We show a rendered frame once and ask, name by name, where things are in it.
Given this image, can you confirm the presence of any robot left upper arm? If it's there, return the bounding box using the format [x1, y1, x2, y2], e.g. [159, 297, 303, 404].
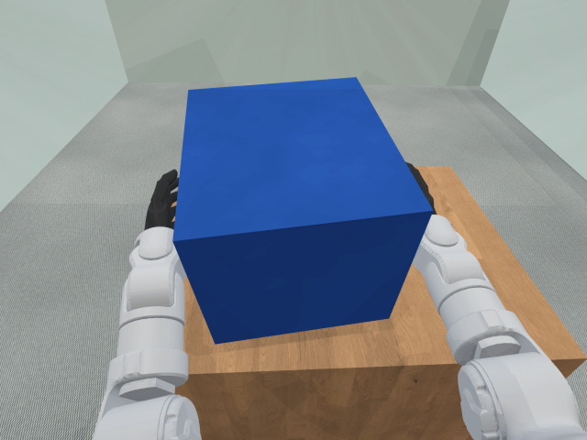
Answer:
[94, 394, 202, 440]

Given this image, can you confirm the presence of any carton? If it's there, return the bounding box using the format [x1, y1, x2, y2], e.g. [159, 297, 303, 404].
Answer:
[172, 77, 433, 344]

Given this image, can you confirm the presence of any robot left hand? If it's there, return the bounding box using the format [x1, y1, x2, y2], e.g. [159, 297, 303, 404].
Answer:
[144, 170, 179, 231]

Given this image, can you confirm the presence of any robot right hand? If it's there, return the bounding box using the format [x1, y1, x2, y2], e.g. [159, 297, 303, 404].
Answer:
[406, 162, 437, 215]

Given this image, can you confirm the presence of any left robot forearm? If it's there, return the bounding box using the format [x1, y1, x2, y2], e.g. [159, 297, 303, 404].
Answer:
[92, 226, 188, 440]

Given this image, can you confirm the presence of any robot right upper arm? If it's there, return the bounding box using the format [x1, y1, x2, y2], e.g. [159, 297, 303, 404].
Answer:
[458, 352, 587, 440]

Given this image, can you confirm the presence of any pedestal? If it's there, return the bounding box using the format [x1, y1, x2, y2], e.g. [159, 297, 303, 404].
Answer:
[172, 166, 587, 440]

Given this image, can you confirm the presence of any right robot forearm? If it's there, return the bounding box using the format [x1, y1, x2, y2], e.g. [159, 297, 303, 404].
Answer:
[413, 214, 581, 425]

